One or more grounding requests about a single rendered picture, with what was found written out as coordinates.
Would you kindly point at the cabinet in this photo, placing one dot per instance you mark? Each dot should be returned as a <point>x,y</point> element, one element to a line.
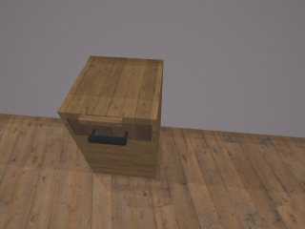
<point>122,87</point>

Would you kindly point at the handle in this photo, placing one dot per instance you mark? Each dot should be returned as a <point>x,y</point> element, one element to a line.
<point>105,139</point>
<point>100,120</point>

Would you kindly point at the drawer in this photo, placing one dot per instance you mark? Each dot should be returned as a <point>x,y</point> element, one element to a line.
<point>141,132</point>

